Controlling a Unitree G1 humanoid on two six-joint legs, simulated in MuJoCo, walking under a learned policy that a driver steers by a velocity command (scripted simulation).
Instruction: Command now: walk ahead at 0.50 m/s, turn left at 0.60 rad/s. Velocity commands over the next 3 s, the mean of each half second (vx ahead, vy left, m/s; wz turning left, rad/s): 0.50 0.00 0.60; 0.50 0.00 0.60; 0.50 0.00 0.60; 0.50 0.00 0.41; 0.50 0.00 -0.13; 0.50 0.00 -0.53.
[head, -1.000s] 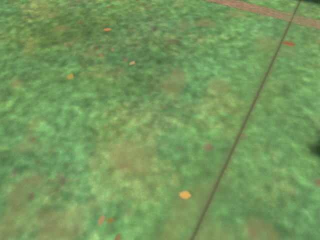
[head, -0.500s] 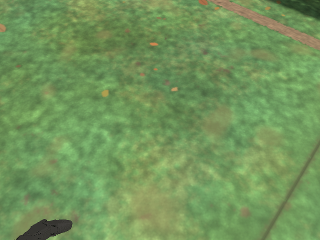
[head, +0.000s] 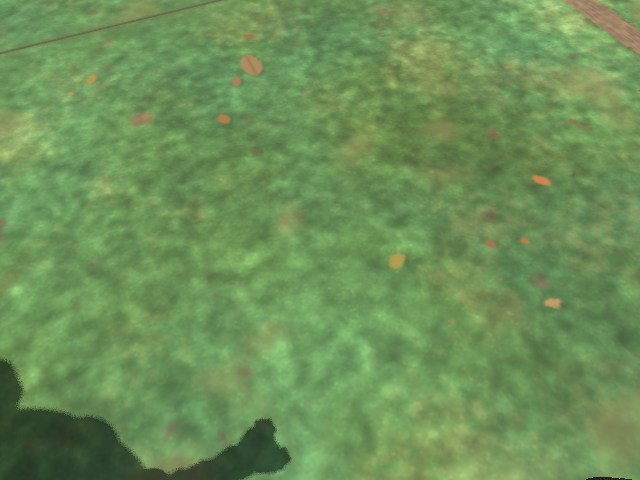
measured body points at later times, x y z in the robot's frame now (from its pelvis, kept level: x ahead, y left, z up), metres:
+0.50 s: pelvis +0.28 +0.06 +0.00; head +0.31 +0.09 +0.45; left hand +0.43 +0.36 -0.08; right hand +0.42 -0.20 -0.10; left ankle +0.21 +0.14 -0.74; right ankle +0.51 -0.05 -0.69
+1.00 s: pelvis +0.54 +0.13 +0.00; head +0.56 +0.15 +0.45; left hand +0.39 +0.38 -0.12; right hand +0.85 +0.04 -0.08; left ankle +0.58 +0.35 -0.68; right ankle +0.53 -0.01 -0.74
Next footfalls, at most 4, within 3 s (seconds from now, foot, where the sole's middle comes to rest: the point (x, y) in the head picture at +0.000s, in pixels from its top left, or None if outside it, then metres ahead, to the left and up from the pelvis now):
0.16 left None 0.25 0.14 -0.78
0.62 right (361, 433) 0.57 0.01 -0.78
1.14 left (194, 380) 0.66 0.38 -0.78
1.62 right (194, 259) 0.99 0.46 -0.78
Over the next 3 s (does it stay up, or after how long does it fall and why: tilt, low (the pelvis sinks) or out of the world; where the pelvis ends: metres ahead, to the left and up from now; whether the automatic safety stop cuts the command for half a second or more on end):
stays up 1.18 1.02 0.00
